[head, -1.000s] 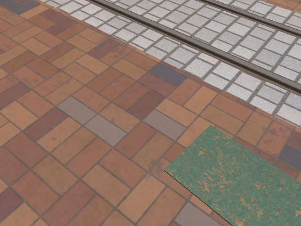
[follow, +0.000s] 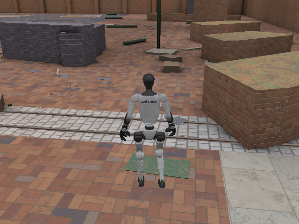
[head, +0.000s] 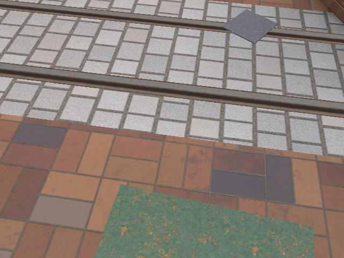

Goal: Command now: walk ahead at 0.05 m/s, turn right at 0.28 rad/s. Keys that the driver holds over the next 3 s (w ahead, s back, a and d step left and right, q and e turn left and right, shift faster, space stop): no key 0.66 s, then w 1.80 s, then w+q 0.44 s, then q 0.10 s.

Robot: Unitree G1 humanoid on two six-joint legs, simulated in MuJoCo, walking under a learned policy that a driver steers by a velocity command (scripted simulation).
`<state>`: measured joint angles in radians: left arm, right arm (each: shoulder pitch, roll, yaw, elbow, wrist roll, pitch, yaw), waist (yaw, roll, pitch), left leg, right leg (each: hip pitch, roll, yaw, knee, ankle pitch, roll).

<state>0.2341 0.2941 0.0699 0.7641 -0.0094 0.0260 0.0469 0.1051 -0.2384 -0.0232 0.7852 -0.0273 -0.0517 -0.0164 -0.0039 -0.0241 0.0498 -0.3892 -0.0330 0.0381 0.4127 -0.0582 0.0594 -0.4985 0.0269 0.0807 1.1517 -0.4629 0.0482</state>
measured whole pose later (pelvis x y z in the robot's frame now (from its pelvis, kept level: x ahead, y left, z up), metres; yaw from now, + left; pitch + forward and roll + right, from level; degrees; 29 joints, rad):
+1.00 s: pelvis +0.15 +0.02 -0.01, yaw -1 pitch +0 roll -1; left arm 0.39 0.26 0.06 0.93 -0.03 -0.06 0.01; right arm 0.16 -0.26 -0.06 0.99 0.02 -0.10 0.02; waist 0.01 -0.04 0.01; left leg -0.32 0.00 0.07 0.60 -0.28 0.05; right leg -0.18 -0.01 0.05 0.76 -0.46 -0.01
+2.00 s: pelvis +0.69 +0.02 -0.01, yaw +0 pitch +2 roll -3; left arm 0.39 0.27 0.06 1.00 -0.02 -0.07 0.00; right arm 0.03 -0.24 -0.03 0.82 0.02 -0.09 0.04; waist 0.07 0.03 0.01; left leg -0.53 0.06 0.01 0.50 -0.03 0.06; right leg 0.07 0.03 -0.05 0.29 -0.39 0.00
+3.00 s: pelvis +1.24 +0.00 +0.00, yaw +13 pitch +1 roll -2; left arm 0.28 0.25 0.07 0.97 0.01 -0.08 0.03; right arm 0.11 -0.25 -0.08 0.82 0.01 -0.03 0.03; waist 0.06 0.03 0.03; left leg -0.67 0.11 0.00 0.70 0.02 0.04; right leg 0.04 0.01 -0.26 0.25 -0.30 -0.01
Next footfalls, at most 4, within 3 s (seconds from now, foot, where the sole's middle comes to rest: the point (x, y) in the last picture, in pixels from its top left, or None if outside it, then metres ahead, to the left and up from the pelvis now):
0.20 right None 0.07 -0.13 -0.77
0.96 left None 0.21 0.11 -0.77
1.48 right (203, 224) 0.58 -0.11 -0.77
2.02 left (145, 158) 0.88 0.13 -0.77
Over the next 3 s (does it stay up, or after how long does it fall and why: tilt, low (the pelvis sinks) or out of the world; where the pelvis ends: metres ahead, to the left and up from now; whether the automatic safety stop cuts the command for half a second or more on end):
stays up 1.24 0.00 0.00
